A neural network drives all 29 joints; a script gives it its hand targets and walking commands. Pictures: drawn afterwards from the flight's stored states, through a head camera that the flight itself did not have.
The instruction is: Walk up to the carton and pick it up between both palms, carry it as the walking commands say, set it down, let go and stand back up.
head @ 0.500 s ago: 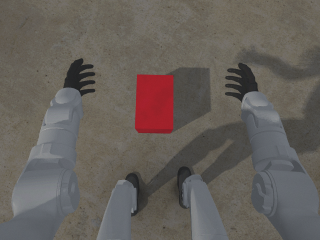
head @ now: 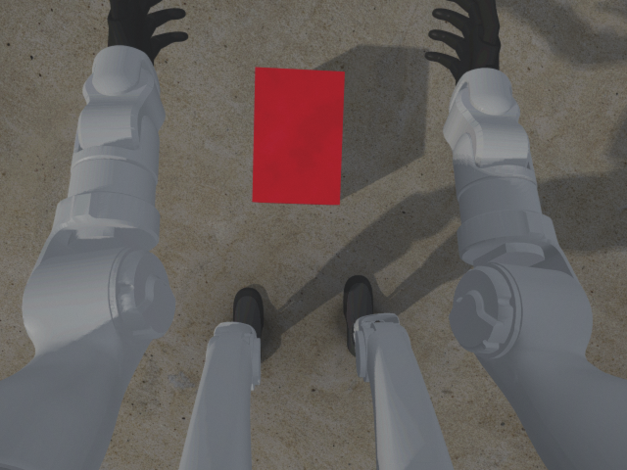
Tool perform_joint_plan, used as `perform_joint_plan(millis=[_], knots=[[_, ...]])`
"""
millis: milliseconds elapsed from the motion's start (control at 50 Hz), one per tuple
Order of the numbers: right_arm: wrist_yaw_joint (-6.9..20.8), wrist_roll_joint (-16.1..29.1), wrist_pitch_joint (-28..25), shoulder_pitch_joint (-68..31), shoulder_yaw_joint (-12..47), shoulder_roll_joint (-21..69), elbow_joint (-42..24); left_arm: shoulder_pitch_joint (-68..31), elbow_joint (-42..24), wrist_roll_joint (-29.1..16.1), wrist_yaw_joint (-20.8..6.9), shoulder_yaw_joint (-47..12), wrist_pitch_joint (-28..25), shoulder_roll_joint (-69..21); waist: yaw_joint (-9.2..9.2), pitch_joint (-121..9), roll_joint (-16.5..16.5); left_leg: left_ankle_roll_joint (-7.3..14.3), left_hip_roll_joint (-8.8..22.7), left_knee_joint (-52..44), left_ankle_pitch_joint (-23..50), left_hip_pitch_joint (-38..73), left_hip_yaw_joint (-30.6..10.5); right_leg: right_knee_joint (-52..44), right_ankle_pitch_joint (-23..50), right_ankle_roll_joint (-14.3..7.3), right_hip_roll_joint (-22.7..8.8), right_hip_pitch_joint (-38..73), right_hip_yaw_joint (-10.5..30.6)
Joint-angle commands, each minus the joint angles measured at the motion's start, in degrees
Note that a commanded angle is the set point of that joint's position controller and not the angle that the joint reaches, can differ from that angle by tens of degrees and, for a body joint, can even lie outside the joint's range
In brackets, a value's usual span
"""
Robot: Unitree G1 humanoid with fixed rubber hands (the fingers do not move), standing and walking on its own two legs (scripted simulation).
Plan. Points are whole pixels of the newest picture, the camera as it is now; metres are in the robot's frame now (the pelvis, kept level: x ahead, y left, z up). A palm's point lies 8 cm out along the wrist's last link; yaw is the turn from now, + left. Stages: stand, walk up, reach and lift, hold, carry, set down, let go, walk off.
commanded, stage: reach and lift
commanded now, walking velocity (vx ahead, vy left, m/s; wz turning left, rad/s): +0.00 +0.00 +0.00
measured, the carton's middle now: (298, 144) +0.52 +0.01 -0.57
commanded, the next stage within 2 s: none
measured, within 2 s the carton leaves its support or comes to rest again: neither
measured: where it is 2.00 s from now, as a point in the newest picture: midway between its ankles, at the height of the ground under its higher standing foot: (305, 336)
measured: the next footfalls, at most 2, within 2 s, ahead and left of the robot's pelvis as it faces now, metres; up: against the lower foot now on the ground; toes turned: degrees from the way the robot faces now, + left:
none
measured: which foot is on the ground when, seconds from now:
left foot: down 0.00-1.00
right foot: down 0.00-1.00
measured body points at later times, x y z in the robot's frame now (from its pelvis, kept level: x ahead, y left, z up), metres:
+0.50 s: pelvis -0.02 -0.01 -0.10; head +0.33 -0.01 +0.17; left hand +0.55 +0.16 -0.25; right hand +0.53 -0.19 -0.25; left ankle +0.04 +0.14 -0.63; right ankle +0.06 -0.14 -0.63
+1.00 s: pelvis -0.07 +0.00 -0.23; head +0.31 +0.00 -0.01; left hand +0.55 +0.15 -0.38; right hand +0.53 -0.19 -0.38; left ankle +0.04 +0.14 -0.63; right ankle +0.06 -0.14 -0.63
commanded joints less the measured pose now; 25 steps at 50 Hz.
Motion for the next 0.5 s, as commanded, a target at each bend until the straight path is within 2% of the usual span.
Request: perform_joint_plan(millis=[0,40,60,120,140,220,260,280,320,340,380,400,480], knots=[[2.52,-2.34,-3.34,-8.86,-3.92,-7.07,-8.16,-10.79,-10.25,1.33,1.26,-1.89,-0.99,-0.01,-2.1,-62.01,5.42,-1.03,-4.99,2.93,42.7,41.34,1.44,2.75,30.14,1.44,7.53,28.57,-5.32],[3.66,-2.25,-4.07,-9.33,-4.18,-7.52,-8.52,-12.37,-11.31,2.52,2.18,-2.31,-0.75,-0.98,-1.61,-59.55,8.13,-1.53,-3.99,4.99,46.13,48.05,0.13,2.7,24.1,1.2,7.76,16.14,-6.39],[4.09,-2.3,-3.98,-9.85,-4.13,-7.57,-7.96,-13.07,-11.43,3.31,2.62,-2.09,-0.52,-0.94,-0.77,-58.17,8.8,-1.71,-3.82,5.75,44.44,48.34,0.09,3.34,21.24,1.18,7.76,12.74,-6.55],[4.85,-2.22,-3.39,-12.2,-3.87,-6.48,-5.95,-16.06,-10.47,4.67,3.17,-0.66,0.04,-0.7,0.2,-51.69,6.49,-1.59,-4.43,6.12,30.34,35.2,2.41,5.81,16.28,1.76,7.39,13.24,-6.54],[4.75,-2.61,-3.06,-13.33,-4.07,-6.77,-5.45,-17.25,-10.05,4.55,3.25,-0.14,0.27,-0.32,-0.31,-50.59,4.99,-1.54,-4.8,6.53,24.57,29.5,3.27,7.2,14.64,2.04,7.31,15.5,-6.44],[4.55,-2.99,-1.72,-13.14,-5.18,-7.05,-0.64,-16.0,-4.35,4.59,2.71,0.44,1.71,-0.09,-1.11,-47.89,4.66,-1.52,-5.75,9.83,14.3,20.22,4.81,12.37,9.38,2.28,7.24,14.28,-6.76],[4.0,-3.45,-1.16,-13.96,-5.63,-7.78,0.68,-16.56,-2.13,4.11,2.33,0.74,2.28,0.42,-1.94,-47.47,3.66,-1.4,-6.13,11.99,9.03,16.24,5.36,14.54,6.03,2.04,7.27,13.86,-6.84],[3.58,-3.5,-1.25,-16.2,-5.74,-8.22,-1.07,-18.12,-2.66,3.5,2.31,1.05,2.21,1.15,-2.01,-48.76,2.15,-1.17,-6.17,13.13,7.59,14.55,5.42,16.02,5.32,2.25,7.26,14.05,-7.12],[2.67,-2.67,-1.5,-19.55,-4.91,-8.57,-3.5,-20.69,-3.77,2.43,2.35,1.0,1.79,2.58,-1.27,-51.0,1.65,-1.14,-6.62,16.24,5.76,10.43,6.8,18.8,5.68,2.09,7.19,15.92,-6.79],[2.16,-2.14,-1.38,-19.78,-3.86,-8.14,-2.93,-20.2,-2.48,2.36,2.52,1.49,1.61,4.17,-0.11,-51.37,0.54,-1.03,-6.89,18.22,5.58,7.33,7.25,20.66,6.98,2.1,7.1,16.77,-6.33],[1.25,-0.35,-1.58,-22.48,-1.82,-8.21,-5.53,-22.4,-4.44,0.91,2.84,0.64,0.88,5.37,0.69,-56.6,-0.01,-0.97,-7.01,21.59,6.27,5.16,8.01,24.22,10.14,2.23,7.02,19.3,-5.92],[0.75,0.18,-1.36,-22.05,-0.72,-7.9,-4.64,-22.24,-3.8,0.69,3.18,0.72,0.66,6.6,1.28,-58.1,-1.13,-0.86,-7.23,23.49,6.94,3.4,8.32,26.25,12.0,2.32,7.04,20.5,-5.54],[-0.77,3.74,-0.86,-22.59,4.07,-7.07,-7.02,-23.11,-6.51,-2.86,3.34,-1.51,-0.03,8.83,1.65,-65.71,-4.76,-0.17,-7.64,29.42,9.56,-2.12,9.53,32.59,19.84,2.64,6.94,27.66,-3.91]])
